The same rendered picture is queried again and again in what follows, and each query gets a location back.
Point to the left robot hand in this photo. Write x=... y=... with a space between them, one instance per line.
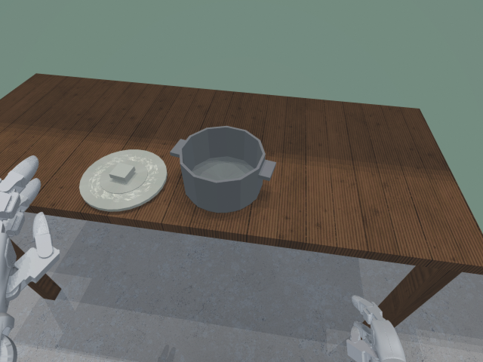
x=17 y=192

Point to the robot left forearm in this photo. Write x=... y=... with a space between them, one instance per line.
x=8 y=350

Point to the table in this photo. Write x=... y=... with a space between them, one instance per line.
x=351 y=179

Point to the right robot hand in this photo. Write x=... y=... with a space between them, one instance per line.
x=380 y=342

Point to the knob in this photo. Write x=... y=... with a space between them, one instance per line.
x=122 y=172

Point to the pot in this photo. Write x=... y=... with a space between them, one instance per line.
x=223 y=168

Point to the lid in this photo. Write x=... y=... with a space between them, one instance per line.
x=108 y=194

